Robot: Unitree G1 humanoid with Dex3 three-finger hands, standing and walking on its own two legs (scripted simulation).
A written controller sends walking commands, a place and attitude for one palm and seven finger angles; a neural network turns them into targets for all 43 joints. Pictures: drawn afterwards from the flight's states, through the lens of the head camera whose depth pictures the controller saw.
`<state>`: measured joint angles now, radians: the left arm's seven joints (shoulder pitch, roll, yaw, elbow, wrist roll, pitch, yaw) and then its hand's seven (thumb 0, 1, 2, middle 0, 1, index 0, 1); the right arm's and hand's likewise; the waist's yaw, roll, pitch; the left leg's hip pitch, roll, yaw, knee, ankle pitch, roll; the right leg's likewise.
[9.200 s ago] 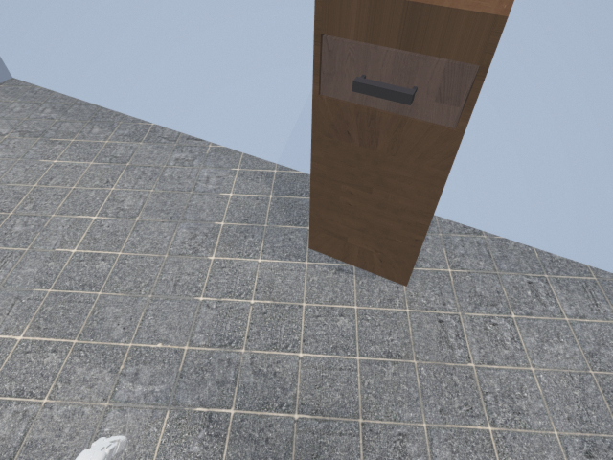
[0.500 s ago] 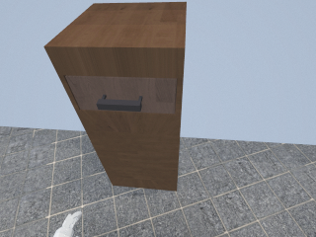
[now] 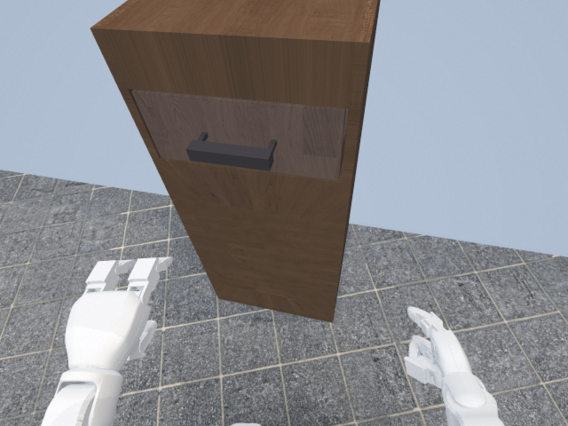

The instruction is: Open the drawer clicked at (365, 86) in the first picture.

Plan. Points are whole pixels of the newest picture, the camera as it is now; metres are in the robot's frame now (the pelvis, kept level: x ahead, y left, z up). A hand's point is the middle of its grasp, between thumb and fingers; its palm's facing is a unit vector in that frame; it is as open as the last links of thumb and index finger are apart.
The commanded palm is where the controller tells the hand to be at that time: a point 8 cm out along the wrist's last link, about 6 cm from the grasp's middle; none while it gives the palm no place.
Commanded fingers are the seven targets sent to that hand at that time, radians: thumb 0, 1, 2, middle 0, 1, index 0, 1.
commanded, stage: raise the hand with hooked fingers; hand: left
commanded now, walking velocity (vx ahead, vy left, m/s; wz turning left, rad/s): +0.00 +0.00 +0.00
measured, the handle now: (233, 147) +0.55 +0.20 +0.06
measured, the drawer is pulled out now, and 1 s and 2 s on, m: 0.00 0.00 0.00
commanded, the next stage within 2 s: move the hooked fingers above the handle in 1.24 s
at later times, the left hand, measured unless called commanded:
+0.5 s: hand (133, 240) +0.29 +0.25 +0.12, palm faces +0.11 -0.09 -0.99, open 12.9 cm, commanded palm +0.26 +0.26 +0.18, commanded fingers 0.00 -0.48 0.31 -0.30 -1.18 -0.30 -1.18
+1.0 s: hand (104, 184) +0.33 +0.29 +0.18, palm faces +0.02 -0.06 -1.00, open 13.9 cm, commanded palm +0.29 +0.28 +0.23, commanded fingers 0.00 -0.50 0.30 -0.30 -1.20 -0.30 -1.20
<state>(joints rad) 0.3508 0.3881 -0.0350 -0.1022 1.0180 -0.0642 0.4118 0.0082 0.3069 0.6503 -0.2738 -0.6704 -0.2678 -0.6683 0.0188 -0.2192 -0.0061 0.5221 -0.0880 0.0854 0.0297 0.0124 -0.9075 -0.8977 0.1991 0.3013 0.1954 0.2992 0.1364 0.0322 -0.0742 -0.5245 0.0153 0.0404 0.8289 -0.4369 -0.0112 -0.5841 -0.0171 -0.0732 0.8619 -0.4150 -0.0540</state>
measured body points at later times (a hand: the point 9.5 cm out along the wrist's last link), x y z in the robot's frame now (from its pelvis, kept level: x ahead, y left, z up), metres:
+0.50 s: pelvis +0.02 +0.03 +0.03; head +0.05 -0.01 +0.48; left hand +0.28 +0.26 +0.17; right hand +0.22 -0.21 -0.08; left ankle -0.01 +0.13 -0.70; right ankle +0.01 -0.08 -0.70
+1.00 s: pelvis +0.01 +0.04 +0.04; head +0.04 +0.01 +0.49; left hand +0.32 +0.29 +0.23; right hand +0.21 -0.17 -0.07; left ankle -0.01 +0.13 -0.70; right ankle +0.01 -0.08 -0.70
